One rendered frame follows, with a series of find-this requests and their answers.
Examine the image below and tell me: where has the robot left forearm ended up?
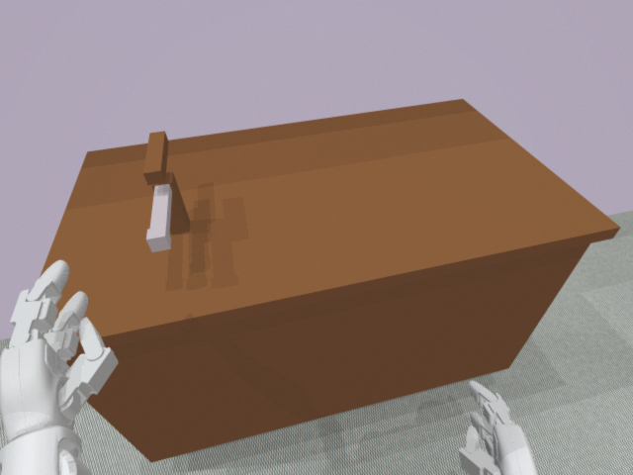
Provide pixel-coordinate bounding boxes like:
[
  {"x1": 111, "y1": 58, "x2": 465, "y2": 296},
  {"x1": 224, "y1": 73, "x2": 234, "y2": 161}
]
[{"x1": 0, "y1": 426, "x2": 91, "y2": 475}]

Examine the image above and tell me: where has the robot right hand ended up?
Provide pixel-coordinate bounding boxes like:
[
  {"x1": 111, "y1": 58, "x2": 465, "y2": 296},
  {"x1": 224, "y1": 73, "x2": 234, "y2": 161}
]
[{"x1": 459, "y1": 381, "x2": 538, "y2": 475}]

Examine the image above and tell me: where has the counter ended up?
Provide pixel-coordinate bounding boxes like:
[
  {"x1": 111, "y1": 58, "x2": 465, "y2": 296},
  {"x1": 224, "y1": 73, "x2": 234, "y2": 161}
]
[{"x1": 40, "y1": 99, "x2": 620, "y2": 462}]

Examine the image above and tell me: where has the tap lever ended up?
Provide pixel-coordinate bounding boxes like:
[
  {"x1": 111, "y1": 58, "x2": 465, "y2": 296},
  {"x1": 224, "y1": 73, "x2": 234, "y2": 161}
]
[{"x1": 146, "y1": 184, "x2": 172, "y2": 252}]

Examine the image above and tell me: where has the robot left hand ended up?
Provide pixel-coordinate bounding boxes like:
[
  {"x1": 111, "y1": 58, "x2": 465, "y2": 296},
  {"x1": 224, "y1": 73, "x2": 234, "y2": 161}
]
[{"x1": 0, "y1": 260, "x2": 119, "y2": 443}]

